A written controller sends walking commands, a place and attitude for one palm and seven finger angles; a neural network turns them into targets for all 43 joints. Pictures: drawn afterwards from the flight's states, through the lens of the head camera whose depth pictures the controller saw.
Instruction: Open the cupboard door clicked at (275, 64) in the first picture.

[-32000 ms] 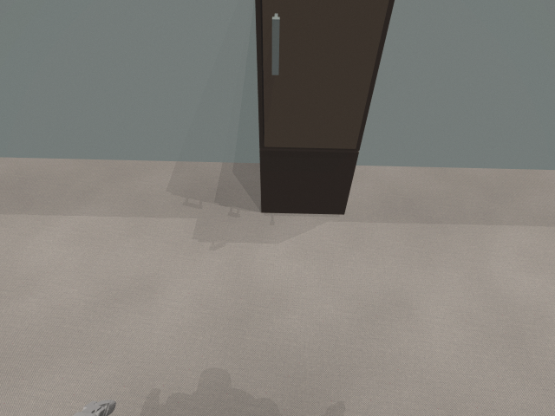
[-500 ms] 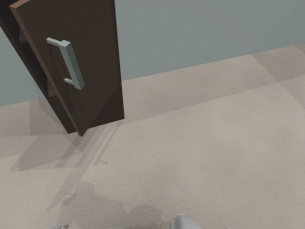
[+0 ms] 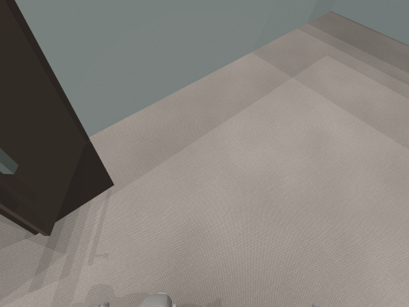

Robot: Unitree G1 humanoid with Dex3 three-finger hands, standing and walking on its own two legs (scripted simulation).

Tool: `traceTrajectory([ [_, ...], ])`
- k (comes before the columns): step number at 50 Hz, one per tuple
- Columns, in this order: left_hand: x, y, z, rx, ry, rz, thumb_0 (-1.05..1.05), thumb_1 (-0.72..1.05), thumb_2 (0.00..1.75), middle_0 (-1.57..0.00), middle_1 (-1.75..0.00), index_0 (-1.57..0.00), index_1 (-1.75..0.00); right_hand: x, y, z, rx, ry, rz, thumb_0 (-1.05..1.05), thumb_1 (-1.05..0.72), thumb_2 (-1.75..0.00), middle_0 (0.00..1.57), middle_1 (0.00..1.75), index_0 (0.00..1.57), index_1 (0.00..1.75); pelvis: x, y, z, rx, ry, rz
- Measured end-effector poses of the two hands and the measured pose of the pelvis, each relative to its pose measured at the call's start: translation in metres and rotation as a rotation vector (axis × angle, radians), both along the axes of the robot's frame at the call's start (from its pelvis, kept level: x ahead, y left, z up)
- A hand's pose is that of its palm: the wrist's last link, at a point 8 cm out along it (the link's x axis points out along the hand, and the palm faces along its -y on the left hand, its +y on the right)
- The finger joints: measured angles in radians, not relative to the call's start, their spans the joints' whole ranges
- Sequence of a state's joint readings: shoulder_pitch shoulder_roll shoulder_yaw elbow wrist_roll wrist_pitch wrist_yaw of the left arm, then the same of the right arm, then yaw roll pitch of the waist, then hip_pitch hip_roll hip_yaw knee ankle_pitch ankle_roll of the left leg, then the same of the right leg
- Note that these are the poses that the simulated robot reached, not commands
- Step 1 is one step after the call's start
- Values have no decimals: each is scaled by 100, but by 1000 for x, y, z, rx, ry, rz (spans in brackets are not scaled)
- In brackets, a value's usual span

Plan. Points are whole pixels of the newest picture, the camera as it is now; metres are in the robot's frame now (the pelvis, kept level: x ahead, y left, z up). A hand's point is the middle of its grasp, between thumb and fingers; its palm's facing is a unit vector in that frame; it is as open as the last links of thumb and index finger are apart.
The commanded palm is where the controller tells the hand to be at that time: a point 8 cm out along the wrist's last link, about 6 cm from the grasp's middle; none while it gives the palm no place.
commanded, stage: walk to a spot facing it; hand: left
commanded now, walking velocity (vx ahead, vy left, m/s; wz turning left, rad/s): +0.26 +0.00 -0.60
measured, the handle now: out of the picture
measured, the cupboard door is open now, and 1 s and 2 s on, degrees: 48 48 48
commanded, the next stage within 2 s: turn to face it in 1.70 s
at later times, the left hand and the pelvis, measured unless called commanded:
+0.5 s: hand (167, 239) +0.28 +0.11 -0.16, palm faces -0.37 -0.91 -0.20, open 7.4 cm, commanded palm none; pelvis +0.09 -0.04 -0.01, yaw -19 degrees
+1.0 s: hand (186, 217) +0.35 +0.07 -0.19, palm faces -0.40 -0.91 -0.14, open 7.4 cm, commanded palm none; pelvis +0.30 -0.11 -0.01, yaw -31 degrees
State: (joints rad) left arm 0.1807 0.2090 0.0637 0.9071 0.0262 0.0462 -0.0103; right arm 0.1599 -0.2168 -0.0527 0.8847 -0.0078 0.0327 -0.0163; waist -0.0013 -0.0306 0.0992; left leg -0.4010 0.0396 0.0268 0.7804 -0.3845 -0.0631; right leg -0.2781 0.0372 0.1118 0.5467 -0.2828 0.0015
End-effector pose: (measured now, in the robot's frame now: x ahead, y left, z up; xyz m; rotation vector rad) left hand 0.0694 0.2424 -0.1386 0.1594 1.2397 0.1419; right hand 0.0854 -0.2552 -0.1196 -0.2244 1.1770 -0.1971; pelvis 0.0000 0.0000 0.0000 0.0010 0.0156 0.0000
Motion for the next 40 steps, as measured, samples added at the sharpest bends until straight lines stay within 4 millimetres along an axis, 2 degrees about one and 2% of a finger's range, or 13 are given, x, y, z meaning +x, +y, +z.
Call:
traceTrajectory([
  [4, 14, 14, -15, -26, 10, -17, 1, 90, 90, -21, -30, -20, -30, -5, 17, 1, -29, -24, -13, 1, -90, -90, 20, 30, 20, 30, 6, 16, -8, -29, 9, -41],
  [9, 41, 20, -4, -45, 9, -84, 1, 90, 90, -20, -30, -20, -30, -33, 30, 15, -25, 33, -63, 0, -90, -90, 21, 30, 20, 30, 21, 20, 7, -44, 11, -113],
  [14, 78, 11, 6, -46, 5, -168, 1, 91, 90, -20, -30, -20, -30, -66, 34, 15, 3, 92, -172, 1, -90, -90, 21, 30, 20, 30, 39, 17, 13, -40, 16, -187],
  [19, 134, -22, 10, -37, -9, -289, 1, 91, 90, -20, -30, -19, -30, -104, 31, 4, 47, 175, -303, 1, -90, -90, 21, 30, 20, 30, 60, 3, 9, -21, 11, -266],
  [23, 191, -66, 11, -25, -59, -395, 1, 91, 90, -20, -30, -19, -30, -131, 24, -12, 95, 259, -400, 1, -90, -90, 21, 30, 20, 30, 80, -20, -1, -4, 9, -321],
  [26, 229, -97, 7, -13, -152, -433, 1, 91, 90, -20, -30, -20, -30, -139, 12, -30, 137, 324, -439, 1, -90, -90, 21, 30, 20, 30, 95, -42, -16, 7, 2, -345],
  [28, 238, -110, 9, -8, -176, -427, 1, 91, 90, -20, -30, -20, -30, -126, -1, -33, 146, 333, -451, 1, -90, -90, 20, 30, 20, 30, 104, -52, -15, 1, -12, -359],
  [30, 240, -117, 13, 0, -153, -422, 0, 90, 90, -20, -30, -20, -30, -99, -18, -29, 136, 287, -458, 1, -90, -90, 20, 30, 20, 30, 115, -61, -9, -1, -16, -375],
  [35, 234, -130, 14, 4, -31, -431, 0, 90, 90, -20, -30, -20, -30, -8, -63, -10, 87, 82, -452, 1, -91, -90, 20, 30, 20, 30, 149, -81, 7, 11, -7, -422],
  [40, 237, -134, 9, -11, 71, -411, 1, 91, 90, -20, -30, -20, -30, 82, -95, 4, 53, -62, -419, 1, -91, -90, 20, 30, 20, 30, 191, -94, 10, 4, 2, -454],
])
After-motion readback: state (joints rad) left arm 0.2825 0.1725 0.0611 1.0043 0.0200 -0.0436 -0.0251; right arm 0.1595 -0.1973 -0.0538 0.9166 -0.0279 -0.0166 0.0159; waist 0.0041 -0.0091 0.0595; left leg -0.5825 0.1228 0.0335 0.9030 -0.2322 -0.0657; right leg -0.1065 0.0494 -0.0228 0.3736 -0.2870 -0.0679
